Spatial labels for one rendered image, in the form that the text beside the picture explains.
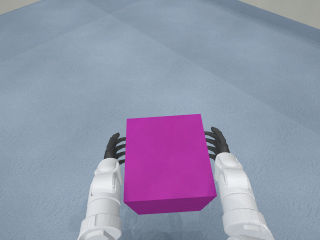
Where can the right robot hand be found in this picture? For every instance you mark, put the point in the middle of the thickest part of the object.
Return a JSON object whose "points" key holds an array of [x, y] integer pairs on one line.
{"points": [[219, 142]]}

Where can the carton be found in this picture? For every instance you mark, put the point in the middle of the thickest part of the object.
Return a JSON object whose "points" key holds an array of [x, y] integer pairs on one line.
{"points": [[167, 165]]}

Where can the left robot hand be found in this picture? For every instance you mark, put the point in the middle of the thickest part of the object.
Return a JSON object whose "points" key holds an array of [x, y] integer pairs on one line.
{"points": [[111, 148]]}

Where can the left robot forearm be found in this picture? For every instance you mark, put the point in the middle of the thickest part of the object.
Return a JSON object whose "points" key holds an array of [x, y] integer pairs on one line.
{"points": [[102, 221]]}

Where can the right robot forearm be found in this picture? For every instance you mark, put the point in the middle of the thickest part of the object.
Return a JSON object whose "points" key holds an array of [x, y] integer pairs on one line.
{"points": [[241, 215]]}

